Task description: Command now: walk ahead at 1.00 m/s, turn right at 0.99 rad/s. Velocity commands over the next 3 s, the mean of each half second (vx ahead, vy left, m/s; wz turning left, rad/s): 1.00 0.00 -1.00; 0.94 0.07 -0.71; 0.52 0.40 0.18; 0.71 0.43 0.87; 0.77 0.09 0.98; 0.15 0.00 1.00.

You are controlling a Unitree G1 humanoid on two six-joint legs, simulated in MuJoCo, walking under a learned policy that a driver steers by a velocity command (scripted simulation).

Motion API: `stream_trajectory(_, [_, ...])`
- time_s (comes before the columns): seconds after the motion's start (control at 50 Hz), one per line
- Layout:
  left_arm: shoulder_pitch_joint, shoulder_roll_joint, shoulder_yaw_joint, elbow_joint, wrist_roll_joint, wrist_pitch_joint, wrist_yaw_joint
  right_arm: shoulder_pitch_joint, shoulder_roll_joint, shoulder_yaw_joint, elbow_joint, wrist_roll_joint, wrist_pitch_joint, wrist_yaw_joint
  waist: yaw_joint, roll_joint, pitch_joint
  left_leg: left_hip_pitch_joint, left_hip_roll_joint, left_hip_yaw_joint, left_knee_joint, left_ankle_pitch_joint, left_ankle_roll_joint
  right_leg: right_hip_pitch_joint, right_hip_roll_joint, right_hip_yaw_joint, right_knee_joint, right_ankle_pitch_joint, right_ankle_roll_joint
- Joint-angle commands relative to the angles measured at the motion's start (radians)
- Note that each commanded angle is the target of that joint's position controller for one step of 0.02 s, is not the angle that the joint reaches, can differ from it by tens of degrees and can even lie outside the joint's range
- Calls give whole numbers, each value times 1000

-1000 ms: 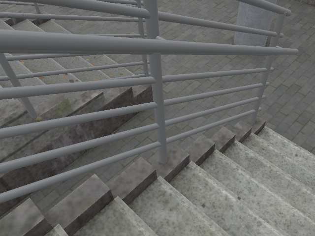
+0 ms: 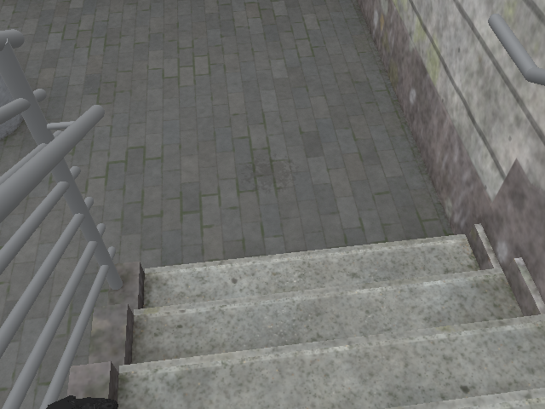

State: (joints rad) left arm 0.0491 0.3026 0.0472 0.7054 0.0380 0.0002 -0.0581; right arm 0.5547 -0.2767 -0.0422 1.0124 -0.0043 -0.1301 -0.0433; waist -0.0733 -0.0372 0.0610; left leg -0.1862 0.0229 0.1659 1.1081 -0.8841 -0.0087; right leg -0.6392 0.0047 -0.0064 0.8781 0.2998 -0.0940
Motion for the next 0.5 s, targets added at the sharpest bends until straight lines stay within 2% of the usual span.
stream_trajectory(0.02, [395,1,1,125,-4,28,18,-218,-161,-25,-121,22,-9,0,235,198,-89,-546,170,28,123,1100,-24,814,160,-265,126,124,-67])
stream_trajectory(0.04, [691,96,36,204,-17,38,46,-315,-193,-40,-144,32,1,19,415,125,-167,-784,166,29,601,1162,-39,1125,75,-131,60,-23,-158])
stream_trajectory(0.06, [805,173,68,211,-65,30,50,-448,-173,-47,-164,19,36,28,565,-118,-94,-921,15,75,1094,571,-14,1139,12,-9,-199,-111,-226])
stream_trajectory(0.08, [640,253,69,169,-44,17,39,-359,-125,-34,-258,-18,31,22,333,-203,-11,-1077,10,-35,1032,319,-2,1096,-82,277,-189,86,-238])
stream_trajectory(0.1, [575,224,53,132,-38,2,39,-290,-142,-32,-302,-48,8,22,223,32,-89,-1004,65,-225,623,453,15,996,-189,563,-235,-13,-274])
stream_trajectory(0.12, [489,160,45,136,-32,-6,47,-226,-155,-44,-225,-63,-1,23,162,175,24,-937,85,-261,510,439,9,787,-206,620,-238,-88,-307])
stream_trajectory(0.14, [373,103,18,114,-29,-12,79,-288,-130,-43,-219,-70,17,21,82,284,81,-789,56,-243,316,395,-26,524,-113,498,-247,-116,-271])
stream_trajectory(0.16, [231,187,36,61,3,-39,98,-251,-85,-32,-274,-78,24,22,7,-18,23,-661,68,-328,151,369,-33,286,-298,814,-303,-219,-385])
stream_trajectory(0.18, [257,115,26,95,20,-62,87,-226,-113,-39,-223,-69,30,12,26,48,38,-579,65,-311,230,639,-46,215,-256,830,-218,-291,-377])
stream_trajectory(0.2, [240,48,11,102,-10,-79,87,-265,-116,-42,-246,-37,23,7,-11,110,37,-441,41,-330,17,982,-53,51,-125,655,-79,-497,-309])
stream_trajectory(0.22, [120,39,7,76,-34,-77,92,-218,-69,-25,-243,-9,11,22,-87,146,5,-35,-11,-228,-216,1248,-46,-244,44,408,-50,-674,-207])
stream_trajectory(0.24, [121,78,18,99,-56,-81,98,-190,-18,-4,-245,1,14,27,-86,107,-21,266,-45,-171,-296,1340,-61,-369,97,307,-9,-711,-148])
stream_trajectory(0.26, [135,87,18,121,-60,-72,94,-96,14,9,-211,3,19,32,-96,48,-73,427,-87,-90,-273,1375,-72,-378,131,257,71,-695,-130])
stream_trajectory(0.28, [62,120,31,111,-73,-65,89,127,-20,-4,-146,6,17,23,-213,-41,-139,587,-63,-137,-250,1391,-65,-337,144,263,282,-564,-106])
stream_trajectory(0.3, [-1,134,39,82,-64,-49,79,326,-88,-30,-95,4,21,21,-309,-34,-176,626,17,-207,-408,1284,-57,-257,125,199,559,-335,-81])
stream_trajectory(0.32, [11,62,34,62,-67,-41,70,336,-112,-37,-76,-12,34,33,-302,24,-96,569,126,-342,-552,1239,34,-258,193,179,984,-589,-63])
stream_trajectory(0.34, [-28,-6,30,-5,-54,-24,78,310,-166,-41,-84,-4,45,59,-264,133,20,423,194,-381,-467,1418,-23,-351,274,170,1313,-951,-76])
stream_trajectory(0.36, [259,-62,11,-88,-77,-17,81,71,-195,-38,-134,-25,37,69,66,387,-4,477,373,-676,-478,1301,-23,-557,138,159,1107,-799,-73])
stream_trajectory(0.38, [160,-33,-2,-73,-7,1,67,7,-142,-42,-165,-14,16,63,11,318,56,399,455,-789,-635,780,50,-724,72,87,1142,-799,-38])
stream_trajectory(0.4, [34,11,13,-77,36,-1,73,24,-56,-19,-163,-27,-12,62,-21,118,180,288,361,-579,-542,704,10,-798,31,127,1003,-690,-25])
stream_trajectory(0.42, [10,-19,-2,-86,49,-7,62,-46,-4,2,-156,-24,-24,60,49,37,191,0,247,-386,-555,583,-35,-602,34,86,805,-594,-3])
stream_trajectory(0.44, [1,-61,-26,-163,35,0,18,-217,-67,-5,-178,-22,-24,27,173,181,212,-400,265,-393,-692,263,-31,-278,4,67,457,-372,17])
stream_trajectory(0.46, [74,-34,-20,-111,11,16,-6,-361,-92,-15,-205,-8,-33,8,249,227,200,-685,273,-363,-722,179,5,34,1,52,401,-169,41])
stream_trajectory(0.48, [254,13,9,-29,17,39,-2,-414,-148,-24,-212,0,-43,15,306,292,85,-699,294,-348,-558,408,23,193,28,-38,602,-69,31])
stream_trajectory(0.5, [229,31,11,-19,6,43,-1,-366,-72,-15,-204,10,-54,16,277,193,77,-537,261,-295,-443,382,-21,49,-20,15,571,-6,4])
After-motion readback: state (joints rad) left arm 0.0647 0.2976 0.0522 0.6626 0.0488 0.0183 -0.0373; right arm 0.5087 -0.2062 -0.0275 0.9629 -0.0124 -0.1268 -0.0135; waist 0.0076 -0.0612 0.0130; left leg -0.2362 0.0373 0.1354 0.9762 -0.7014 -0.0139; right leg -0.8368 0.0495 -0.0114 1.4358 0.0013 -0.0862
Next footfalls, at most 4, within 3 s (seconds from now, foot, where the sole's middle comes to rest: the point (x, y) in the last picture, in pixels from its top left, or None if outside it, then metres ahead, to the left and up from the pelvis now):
0.06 right None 0.13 -0.04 -0.82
0.32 left None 0.45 0.13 -0.99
0.66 right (316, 361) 0.70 -0.16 -1.15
0.98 left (310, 296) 1.02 -0.18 -1.31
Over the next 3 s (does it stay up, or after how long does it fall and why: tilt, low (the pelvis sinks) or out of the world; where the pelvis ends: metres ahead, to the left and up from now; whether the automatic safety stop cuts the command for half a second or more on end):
stays up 2.47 -0.57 -0.90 its command is cut before an obstacle after 1.0 s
